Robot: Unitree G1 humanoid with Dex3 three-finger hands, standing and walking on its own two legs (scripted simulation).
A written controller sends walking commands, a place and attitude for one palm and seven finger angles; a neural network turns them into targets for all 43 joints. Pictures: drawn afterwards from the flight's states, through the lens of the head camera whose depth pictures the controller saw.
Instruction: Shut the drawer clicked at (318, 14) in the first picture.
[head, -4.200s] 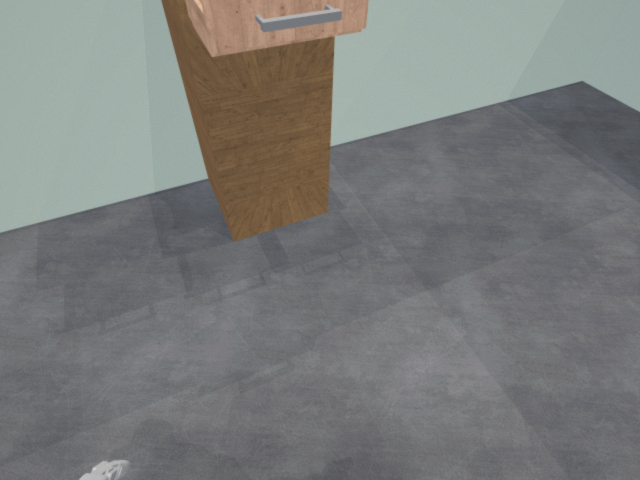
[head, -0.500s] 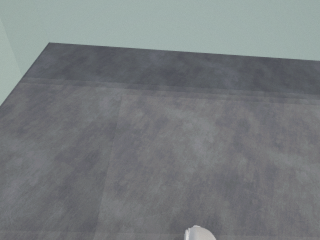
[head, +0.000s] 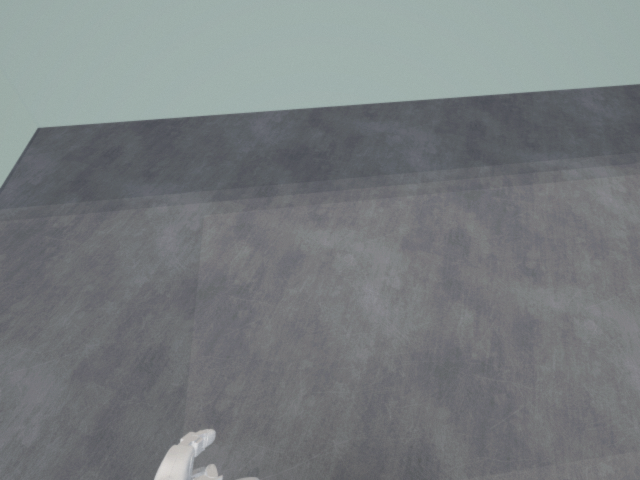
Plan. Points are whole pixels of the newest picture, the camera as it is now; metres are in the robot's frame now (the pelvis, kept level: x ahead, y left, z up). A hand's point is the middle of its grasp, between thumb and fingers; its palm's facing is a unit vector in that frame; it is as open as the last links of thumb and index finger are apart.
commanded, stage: turn to face it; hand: left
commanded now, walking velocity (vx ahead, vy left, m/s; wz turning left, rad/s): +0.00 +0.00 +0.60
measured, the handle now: out of the picture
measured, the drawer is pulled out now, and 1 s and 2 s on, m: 0.22 0.22 0.22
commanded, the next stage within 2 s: none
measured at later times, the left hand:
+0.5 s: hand out of the picture +0.02 +0.24 -0.16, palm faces +0.29 -0.92 -0.27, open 7.4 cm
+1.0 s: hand out of the picture -0.10 +0.18 -0.18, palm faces +0.59 -0.77 -0.23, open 7.4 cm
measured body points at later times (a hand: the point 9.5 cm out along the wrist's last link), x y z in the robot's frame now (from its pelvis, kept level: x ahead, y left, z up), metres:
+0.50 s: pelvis +0.00 +0.01 +0.01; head +0.03 +0.03 +0.46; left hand +0.00 +0.29 -0.14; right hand +0.12 -0.23 -0.13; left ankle +0.01 +0.11 -0.73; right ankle +0.02 -0.15 -0.68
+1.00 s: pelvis -0.03 -0.01 -0.01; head +0.01 +0.03 +0.44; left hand -0.13 +0.23 -0.16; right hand +0.22 -0.16 -0.14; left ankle -0.09 +0.07 -0.74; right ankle +0.03 -0.14 -0.73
